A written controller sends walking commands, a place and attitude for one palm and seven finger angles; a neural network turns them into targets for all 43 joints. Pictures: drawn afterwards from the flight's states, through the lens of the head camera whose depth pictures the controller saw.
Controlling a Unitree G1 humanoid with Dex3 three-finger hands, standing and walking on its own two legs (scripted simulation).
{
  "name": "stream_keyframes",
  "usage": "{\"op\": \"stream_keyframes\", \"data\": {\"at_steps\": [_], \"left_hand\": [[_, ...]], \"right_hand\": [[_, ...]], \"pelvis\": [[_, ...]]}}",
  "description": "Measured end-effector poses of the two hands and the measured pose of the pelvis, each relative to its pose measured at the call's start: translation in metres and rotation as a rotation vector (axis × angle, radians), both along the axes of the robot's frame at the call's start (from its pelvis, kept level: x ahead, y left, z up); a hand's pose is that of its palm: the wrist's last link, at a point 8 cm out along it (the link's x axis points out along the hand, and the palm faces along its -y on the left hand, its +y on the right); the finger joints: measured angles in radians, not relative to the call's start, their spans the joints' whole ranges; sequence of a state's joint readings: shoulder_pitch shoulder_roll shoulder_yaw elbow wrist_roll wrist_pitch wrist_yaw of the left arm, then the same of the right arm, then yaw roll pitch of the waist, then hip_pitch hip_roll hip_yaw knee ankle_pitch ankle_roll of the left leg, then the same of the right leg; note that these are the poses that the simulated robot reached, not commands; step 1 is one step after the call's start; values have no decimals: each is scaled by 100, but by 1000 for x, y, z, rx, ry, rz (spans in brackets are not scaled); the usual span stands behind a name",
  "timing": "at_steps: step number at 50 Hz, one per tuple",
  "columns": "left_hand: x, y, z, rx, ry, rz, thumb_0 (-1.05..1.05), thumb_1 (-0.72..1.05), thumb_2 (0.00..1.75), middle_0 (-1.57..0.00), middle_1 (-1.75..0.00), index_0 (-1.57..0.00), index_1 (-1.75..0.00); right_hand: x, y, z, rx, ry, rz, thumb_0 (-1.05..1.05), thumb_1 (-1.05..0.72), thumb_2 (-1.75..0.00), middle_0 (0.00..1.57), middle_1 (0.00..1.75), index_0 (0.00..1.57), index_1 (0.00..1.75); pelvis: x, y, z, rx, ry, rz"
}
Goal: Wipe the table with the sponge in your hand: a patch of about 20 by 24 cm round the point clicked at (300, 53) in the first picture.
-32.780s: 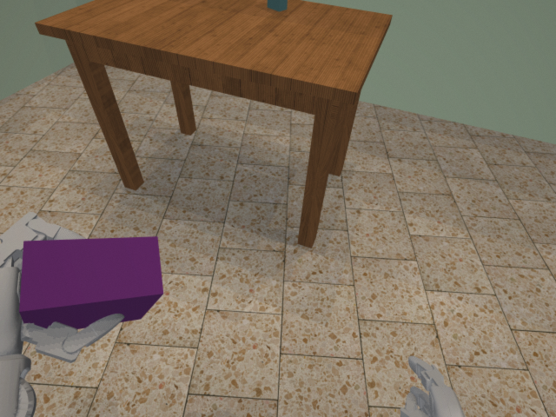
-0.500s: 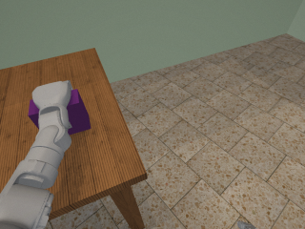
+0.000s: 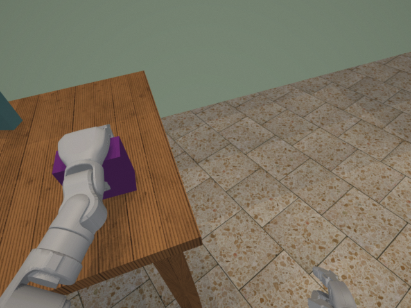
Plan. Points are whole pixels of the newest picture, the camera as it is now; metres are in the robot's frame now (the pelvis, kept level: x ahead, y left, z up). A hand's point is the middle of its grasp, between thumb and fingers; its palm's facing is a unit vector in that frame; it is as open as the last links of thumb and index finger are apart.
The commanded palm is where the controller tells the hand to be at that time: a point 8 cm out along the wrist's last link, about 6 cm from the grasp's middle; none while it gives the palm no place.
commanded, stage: wipe back along the third lane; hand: left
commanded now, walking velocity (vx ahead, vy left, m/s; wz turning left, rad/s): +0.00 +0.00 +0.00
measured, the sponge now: (102, 177) +0.35 +0.28 +0.07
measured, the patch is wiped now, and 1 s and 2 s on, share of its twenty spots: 0.95 0.95 0.95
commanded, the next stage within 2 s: slide back across to the middle lane in 0.76 s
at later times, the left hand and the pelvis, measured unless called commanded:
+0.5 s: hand (100, 179) +0.31 +0.25 +0.11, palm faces +0.09 -0.01 -1.00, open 10.5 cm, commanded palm +0.26 +0.24 +0.14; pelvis +0.00 -0.01 +0.00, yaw -1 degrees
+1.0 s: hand (100, 196) +0.27 +0.23 +0.12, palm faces +0.13 -0.06 -0.99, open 10.5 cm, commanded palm +0.22 +0.24 +0.15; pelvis -0.01 -0.01 +0.00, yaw -1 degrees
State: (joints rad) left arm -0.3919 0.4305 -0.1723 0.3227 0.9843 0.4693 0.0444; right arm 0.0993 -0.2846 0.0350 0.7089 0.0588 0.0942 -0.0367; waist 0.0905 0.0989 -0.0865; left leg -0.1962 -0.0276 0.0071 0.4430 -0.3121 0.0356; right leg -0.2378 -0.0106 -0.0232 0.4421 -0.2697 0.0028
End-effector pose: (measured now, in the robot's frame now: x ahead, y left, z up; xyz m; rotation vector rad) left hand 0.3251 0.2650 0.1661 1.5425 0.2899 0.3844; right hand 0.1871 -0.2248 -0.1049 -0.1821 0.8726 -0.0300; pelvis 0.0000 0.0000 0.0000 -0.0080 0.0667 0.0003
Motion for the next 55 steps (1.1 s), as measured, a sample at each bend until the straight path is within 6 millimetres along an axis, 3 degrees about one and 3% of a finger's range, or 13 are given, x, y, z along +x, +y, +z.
{"op": "stream_keyframes", "data": {"at_steps": [23, 43, 55], "left_hand": [[-39, -22, -1, -15, -28, -14, -1, -52, 105, -66, -135, -66, -138], [-82, -43, 1, -50, -78, -28, -1, -52, 105, -65, -136, -66, -137], [-81, -37, 2, -78, -58, -12, -1, -53, 105, -67, -134, -68, -135]], "right_hand": [[19, -3, 12, 20, -90, 19, 2, -90, -90, 20, 30, 20, 29], [33, 17, 19, 91, -137, 71, 2, -90, -90, 20, 30, 20, 29], [27, 13, 21, 65, -127, 73, 2, -90, -90, 20, 30, 20, 29]], "pelvis": [[-3, -9, 1, 6, -42, -10], [-6, -9, 1, 8, -74, -17], [-12, -16, 2, 13, -87, -27]]}}
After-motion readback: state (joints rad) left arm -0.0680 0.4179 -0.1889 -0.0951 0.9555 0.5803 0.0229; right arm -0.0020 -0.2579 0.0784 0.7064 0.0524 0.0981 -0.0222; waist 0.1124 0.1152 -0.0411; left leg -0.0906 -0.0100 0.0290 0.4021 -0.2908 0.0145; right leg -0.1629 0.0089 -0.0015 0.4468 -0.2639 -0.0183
